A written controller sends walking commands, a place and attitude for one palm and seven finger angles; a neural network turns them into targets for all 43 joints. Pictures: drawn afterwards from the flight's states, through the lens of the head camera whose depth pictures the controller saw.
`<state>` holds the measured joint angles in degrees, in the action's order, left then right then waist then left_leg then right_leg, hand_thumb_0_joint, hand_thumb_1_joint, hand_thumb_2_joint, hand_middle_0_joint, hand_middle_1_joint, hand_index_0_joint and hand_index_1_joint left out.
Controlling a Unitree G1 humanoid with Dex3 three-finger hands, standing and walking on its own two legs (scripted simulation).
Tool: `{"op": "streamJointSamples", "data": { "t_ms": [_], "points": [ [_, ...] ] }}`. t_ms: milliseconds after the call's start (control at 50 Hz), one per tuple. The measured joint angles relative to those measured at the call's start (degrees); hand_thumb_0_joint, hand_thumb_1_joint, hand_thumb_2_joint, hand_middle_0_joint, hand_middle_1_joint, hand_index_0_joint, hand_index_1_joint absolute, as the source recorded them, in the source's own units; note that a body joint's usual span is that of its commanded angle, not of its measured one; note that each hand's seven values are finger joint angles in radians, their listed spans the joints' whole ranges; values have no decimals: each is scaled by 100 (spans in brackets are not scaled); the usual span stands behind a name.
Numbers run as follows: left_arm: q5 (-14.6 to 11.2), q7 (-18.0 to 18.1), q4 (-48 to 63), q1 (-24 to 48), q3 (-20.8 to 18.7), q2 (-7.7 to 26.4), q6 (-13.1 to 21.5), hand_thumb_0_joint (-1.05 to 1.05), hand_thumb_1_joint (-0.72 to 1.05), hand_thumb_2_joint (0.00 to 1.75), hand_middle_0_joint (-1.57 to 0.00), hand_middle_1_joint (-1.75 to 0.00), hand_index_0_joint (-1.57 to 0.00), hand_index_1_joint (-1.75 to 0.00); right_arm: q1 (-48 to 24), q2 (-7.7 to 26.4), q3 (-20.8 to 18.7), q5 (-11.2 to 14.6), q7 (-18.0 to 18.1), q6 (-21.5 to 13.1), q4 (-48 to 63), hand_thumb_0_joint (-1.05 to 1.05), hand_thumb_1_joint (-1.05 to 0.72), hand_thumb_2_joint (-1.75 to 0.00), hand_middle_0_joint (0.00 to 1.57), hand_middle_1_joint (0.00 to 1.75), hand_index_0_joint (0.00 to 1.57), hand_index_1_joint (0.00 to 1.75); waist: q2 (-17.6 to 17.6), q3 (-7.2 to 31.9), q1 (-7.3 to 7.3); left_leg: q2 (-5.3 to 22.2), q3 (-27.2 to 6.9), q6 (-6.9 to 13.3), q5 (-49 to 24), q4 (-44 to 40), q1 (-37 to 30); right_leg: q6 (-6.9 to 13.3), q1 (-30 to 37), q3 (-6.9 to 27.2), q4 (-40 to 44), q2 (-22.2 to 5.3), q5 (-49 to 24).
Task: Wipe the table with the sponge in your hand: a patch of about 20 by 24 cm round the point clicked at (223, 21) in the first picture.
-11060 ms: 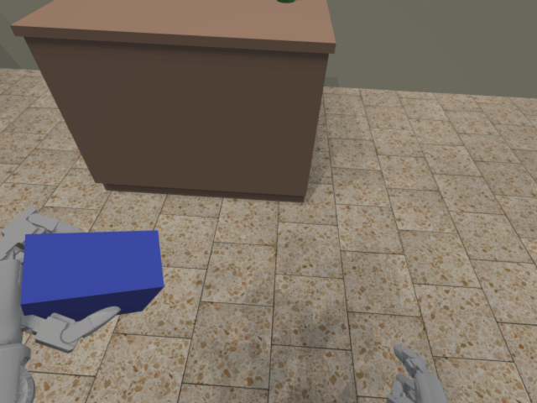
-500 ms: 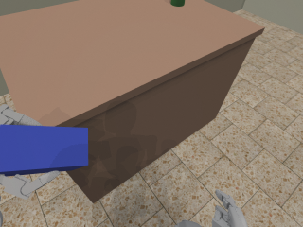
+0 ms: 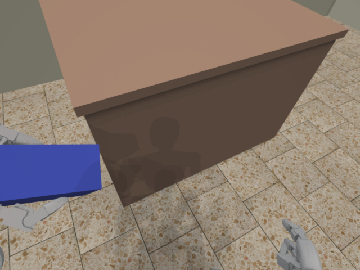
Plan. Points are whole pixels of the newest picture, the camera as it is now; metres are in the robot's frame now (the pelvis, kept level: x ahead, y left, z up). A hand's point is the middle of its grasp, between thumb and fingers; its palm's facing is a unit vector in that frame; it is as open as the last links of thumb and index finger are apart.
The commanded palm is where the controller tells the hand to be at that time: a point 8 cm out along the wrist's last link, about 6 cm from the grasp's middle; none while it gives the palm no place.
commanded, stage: take the last steps up to it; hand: left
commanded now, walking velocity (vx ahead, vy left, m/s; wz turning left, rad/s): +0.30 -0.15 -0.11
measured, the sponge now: (62, 174) +0.23 +0.20 +0.16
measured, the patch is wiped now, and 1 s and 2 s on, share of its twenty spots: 0.00 0.00 0.00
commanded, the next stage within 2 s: none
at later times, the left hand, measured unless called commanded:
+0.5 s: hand (97, 194) +0.20 +0.13 +0.18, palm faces +0.31 -0.85 -0.43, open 10.8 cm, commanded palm +0.14 +0.19 +0.19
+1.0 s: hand (165, 157) +0.26 +0.04 +0.19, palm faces +0.29 -0.82 -0.49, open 10.8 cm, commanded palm +0.21 +0.09 +0.19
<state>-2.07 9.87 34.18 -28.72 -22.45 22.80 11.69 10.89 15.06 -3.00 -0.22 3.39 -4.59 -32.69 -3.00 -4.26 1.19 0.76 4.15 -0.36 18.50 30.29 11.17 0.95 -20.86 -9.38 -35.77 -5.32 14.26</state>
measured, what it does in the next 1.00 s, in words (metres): steps to the right: right foot, then left foot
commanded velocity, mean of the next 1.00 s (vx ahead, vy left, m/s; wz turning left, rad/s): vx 0.30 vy -0.15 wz -0.05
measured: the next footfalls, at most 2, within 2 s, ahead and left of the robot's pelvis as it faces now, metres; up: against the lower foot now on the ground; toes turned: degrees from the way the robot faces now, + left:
right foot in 0.38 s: +0.01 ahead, -0.16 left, +0.00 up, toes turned -11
left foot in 0.78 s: +0.11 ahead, +0.00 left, +0.00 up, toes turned +8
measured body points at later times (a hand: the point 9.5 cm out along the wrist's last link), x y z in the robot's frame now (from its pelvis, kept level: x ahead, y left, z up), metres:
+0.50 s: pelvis -0.04 -0.08 +0.00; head -0.01 -0.09 +0.45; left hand +0.18 +0.18 +0.20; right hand +0.12 -0.30 -0.10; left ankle -0.04 +0.07 -0.66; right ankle -0.03 -0.15 -0.73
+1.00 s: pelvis +0.02 -0.17 +0.00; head +0.05 -0.18 +0.45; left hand +0.24 +0.09 +0.21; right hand +0.18 -0.38 -0.09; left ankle +0.07 +0.00 -0.73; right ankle +0.05 -0.30 -0.70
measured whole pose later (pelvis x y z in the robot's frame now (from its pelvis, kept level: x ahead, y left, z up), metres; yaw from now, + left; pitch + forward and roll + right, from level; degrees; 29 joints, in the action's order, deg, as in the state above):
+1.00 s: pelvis +0.02 -0.17 +0.00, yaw -5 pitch -1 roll +0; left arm -1.3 7.0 31.8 -27.8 -22.1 23.1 11.7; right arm 11.5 6.9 2.3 0.0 1.8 -5.3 -31.5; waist 0.8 -4.9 -0.7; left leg 10.2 9.9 -3.1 12.3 30.4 15.8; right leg -0.6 -24.4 -5.5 -47.6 -5.0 21.9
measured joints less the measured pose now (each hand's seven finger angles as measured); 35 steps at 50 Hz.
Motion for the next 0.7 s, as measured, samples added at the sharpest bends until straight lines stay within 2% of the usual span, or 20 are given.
{"op": "streamJointSamples", "data": {
  "t_ms": [20,60,100,160,240,320,360,380,420,460,500,540,600,700],
  "points": [
    [6,2,-25,49,-23,34,33,0,-54,100,-64,-138,-64,-137,-12,-81,-15,29,-2,9,-26,2,-91,-90,20,30,20,30,-111,-45,-71,-53,46,46,3,89,15,-66,-115,181,-349,18,464],
    [82,-42,-138,113,-7,24,38,0,-54,100,-64,-138,-64,-137,37,-232,31,35,-26,-26,-98,2,-91,-90,20,30,20,30,-105,-14,-133,-9,15,83,-11,151,29,-136,-372,378,-1293,198,1116],
    [145,-95,-221,162,46,-13,45,0,-54,100,-64,-138,-64,-137,126,-384,130,64,-92,-95,-185,2,-91,-90,19,30,20,30,-1,86,-168,88,-82,76,-124,20,2,-185,-584,415,-2041,331,1073],
    [174,-153,-288,163,159,-136,18,0,-54,100,-64,-138,-64,-137,232,-594,324,106,-192,-114,-256,2,-91,-90,20,30,20,30,144,248,-273,232,-121,30,-342,-281,-56,-254,-748,390,-2452,360,744],
    [174,-198,-494,219,309,-261,-56,0,-54,100,-64,-138,-65,-137,256,-814,556,75,-202,-87,-287,2,-90,-90,20,30,20,30,327,356,-359,412,-99,-56,-540,-545,-81,-290,-541,348,-1890,311,688],
    [150,-205,-746,327,333,-205,-196,0,-54,100,-64,-138,-65,-137,194,-936,700,27,-176,-72,-239,2,-90,-90,20,30,21,30,439,332,-346,593,-50,-190,-592,-560,-21,-280,32,279,-705,341,894],
    [133,-193,-775,355,287,-105,-273,0,-54,100,-64,-138,-64,-137,153,-946,726,15,-186,-57,-169,2,-90,-90,21,30,21,30,461,280,-330,710,-27,-283,-476,-308,107,-249,443,176,48,413,885],
    [126,-185,-743,358,246,-35,-304,0,-54,100,-64,-138,-64,-137,132,-935,728,17,-197,-46,-121,2,-90,-90,21,30,21,30,444,258,-322,762,-13,-308,-344,-56,233,-197,639,140,412,446,781],
    [137,-178,-688,461,268,-30,-342,0,-54,100,-64,-138,-65,-137,20,-809,661,53,-214,-2,-119,1,-90,-90,21,30,21,30,559,115,-249,882,-151,-188,369,882,627,122,595,39,407,588,111],
    [94,-202,-588,535,360,-82,-346,0,-54,100,-64,-138,-65,-137,-63,-648,560,103,-222,55,-263,1,-90,-90,21,30,21,30,493,18,-190,682,-300,-165,850,2247,1139,348,551,-5,205,588,220],
    [36,-216,-439,379,350,-142,-263,0,-54,100,-64,-138,-65,-137,-99,-478,467,107,-212,133,-354,2,-90,-90,21,30,21,30,393,-19,-134,506,-266,-217,803,3313,1571,438,620,24,305,608,280],
    [7,-217,-301,126,278,-144,-170,0,-54,100,-64,-138,-65,-137,-77,-330,352,94,-181,210,-349,2,-90,-90,20,30,21,30,321,-33,-55,426,-138,-271,618,3754,1870,451,730,33,549,647,184],
    [-10,-209,-184,-118,130,-20,-99,0,-54,100,-64,-138,-65,-137,34,-172,181,71,-116,286,-281,2,-91,-90,20,30,20,30,185,-42,0,414,145,-272,414,3274,1982,527,874,22,857,681,78],
    [-29,-135,-105,-144,-8,120,-122,0,-54,100,-64,-138,-65,-137,262,-26,46,34,-38,250,-158,2,-91,-90,20,30,20,30,19,-15,-91,429,542,-167,215,1454,1524,619,968,0,879,756,205]
  ]
}}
